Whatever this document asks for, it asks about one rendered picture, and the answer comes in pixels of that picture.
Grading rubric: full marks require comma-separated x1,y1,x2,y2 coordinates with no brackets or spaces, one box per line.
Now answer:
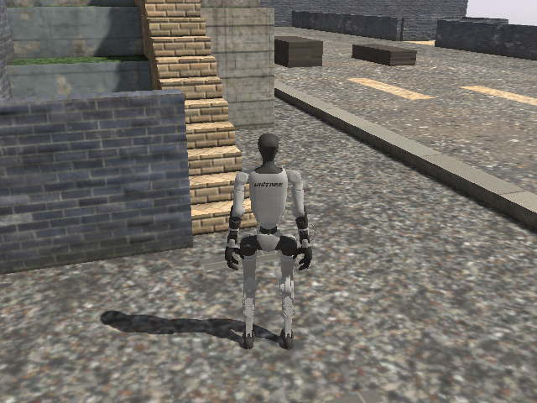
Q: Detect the stairs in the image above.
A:
134,0,257,236

